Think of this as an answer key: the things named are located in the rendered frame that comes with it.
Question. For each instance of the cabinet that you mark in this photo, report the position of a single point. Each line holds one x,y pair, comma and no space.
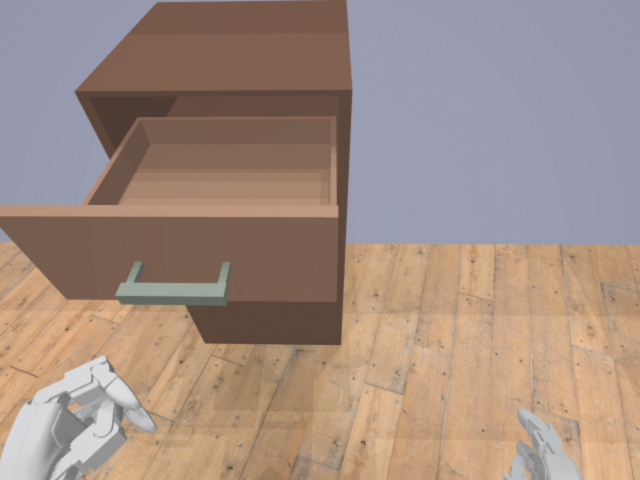
237,59

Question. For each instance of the handle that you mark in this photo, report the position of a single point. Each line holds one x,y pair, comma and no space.
134,293

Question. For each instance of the robot left hand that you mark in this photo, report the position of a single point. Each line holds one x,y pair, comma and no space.
44,429

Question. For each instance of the robot right hand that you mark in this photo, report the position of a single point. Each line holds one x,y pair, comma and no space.
554,465

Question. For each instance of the drawer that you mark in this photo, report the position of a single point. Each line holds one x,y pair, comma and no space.
185,194

